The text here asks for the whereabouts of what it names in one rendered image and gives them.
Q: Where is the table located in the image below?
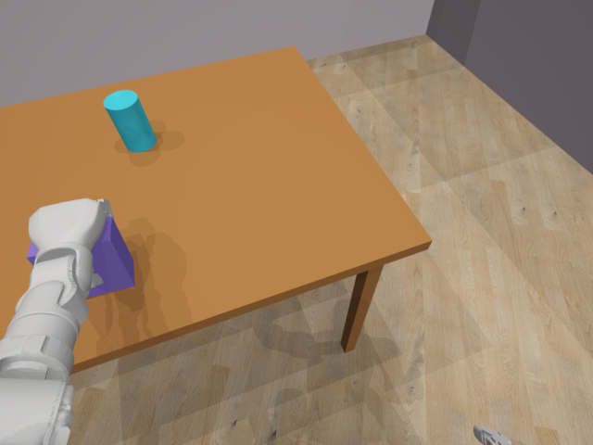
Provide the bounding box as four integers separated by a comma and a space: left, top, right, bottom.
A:
0, 46, 433, 375

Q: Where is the sponge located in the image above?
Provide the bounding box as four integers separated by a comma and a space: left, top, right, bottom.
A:
27, 217, 135, 298

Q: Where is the robot left upper arm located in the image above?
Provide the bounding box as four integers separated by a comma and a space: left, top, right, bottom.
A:
0, 377, 75, 445

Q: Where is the robot left forearm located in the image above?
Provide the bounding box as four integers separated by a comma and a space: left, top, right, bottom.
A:
0, 242, 93, 385

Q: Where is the left robot hand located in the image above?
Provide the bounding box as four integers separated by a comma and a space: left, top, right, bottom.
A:
29, 198, 115, 288

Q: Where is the right robot hand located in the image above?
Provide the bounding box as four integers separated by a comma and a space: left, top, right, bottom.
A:
473, 425, 511, 445

